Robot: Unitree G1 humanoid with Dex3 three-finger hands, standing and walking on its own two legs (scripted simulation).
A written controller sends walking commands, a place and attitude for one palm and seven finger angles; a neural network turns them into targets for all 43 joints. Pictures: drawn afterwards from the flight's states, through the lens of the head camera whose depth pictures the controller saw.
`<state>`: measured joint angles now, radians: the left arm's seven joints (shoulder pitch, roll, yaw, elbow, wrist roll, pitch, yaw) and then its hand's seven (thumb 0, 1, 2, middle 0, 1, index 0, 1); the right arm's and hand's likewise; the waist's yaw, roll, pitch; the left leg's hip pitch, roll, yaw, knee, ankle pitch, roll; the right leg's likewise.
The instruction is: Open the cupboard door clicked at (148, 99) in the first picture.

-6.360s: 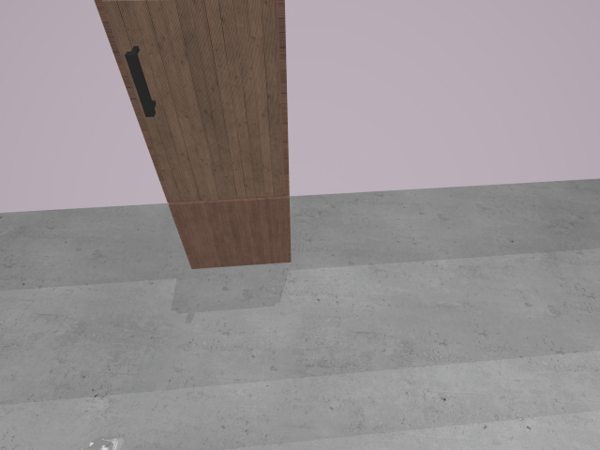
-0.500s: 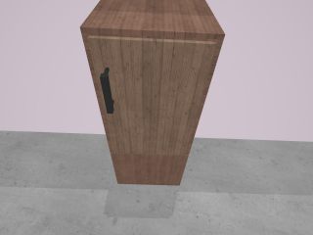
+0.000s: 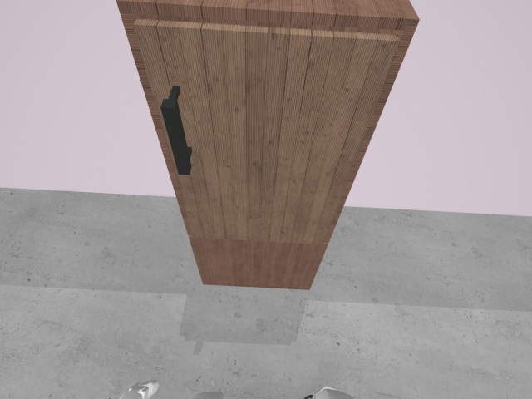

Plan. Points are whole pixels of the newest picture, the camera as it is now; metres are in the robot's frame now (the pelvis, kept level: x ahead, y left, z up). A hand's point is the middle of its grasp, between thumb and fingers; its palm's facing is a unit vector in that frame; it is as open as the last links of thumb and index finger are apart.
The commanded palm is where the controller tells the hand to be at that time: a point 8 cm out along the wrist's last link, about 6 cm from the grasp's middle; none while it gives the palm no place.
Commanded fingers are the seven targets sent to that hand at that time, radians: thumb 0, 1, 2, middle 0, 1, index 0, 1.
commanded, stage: come to a stop and stand still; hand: left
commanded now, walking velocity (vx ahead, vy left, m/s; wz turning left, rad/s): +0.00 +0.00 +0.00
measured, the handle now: (180, 132) +0.52 +0.18 +0.08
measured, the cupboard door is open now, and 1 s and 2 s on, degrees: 0 0 0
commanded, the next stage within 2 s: look again from close up in 0.86 s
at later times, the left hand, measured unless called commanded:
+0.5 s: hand out of the picture -0.03 +0.19 -0.15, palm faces -0.03 -0.98 -0.20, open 7.4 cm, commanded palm none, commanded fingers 0.00 0.90 0.90 -0.20 -0.30 -0.20 -0.30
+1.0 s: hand out of the picture -0.07 +0.16 -0.16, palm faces -0.03 -0.99 -0.14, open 7.4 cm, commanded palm none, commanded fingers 0.00 0.90 0.90 -0.20 -0.30 -0.20 -0.30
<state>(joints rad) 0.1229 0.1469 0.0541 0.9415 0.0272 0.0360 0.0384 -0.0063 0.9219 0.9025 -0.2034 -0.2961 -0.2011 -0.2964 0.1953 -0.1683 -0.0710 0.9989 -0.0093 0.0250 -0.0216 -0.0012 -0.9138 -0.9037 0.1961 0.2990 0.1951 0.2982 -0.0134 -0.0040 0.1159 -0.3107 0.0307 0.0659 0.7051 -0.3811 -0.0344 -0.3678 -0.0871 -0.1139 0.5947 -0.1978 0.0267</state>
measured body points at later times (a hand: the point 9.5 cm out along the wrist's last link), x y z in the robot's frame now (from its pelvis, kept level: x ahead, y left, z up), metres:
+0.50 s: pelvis -0.03 +0.02 +0.02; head -0.02 +0.01 +0.47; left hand -0.03 +0.24 -0.14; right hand -0.01 -0.21 -0.14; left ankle +0.00 +0.09 -0.72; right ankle -0.08 -0.10 -0.72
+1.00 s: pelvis -0.05 +0.01 +0.02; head -0.04 +0.01 +0.47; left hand -0.07 +0.21 -0.14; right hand -0.09 -0.18 -0.15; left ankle +0.01 +0.09 -0.72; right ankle -0.08 -0.10 -0.72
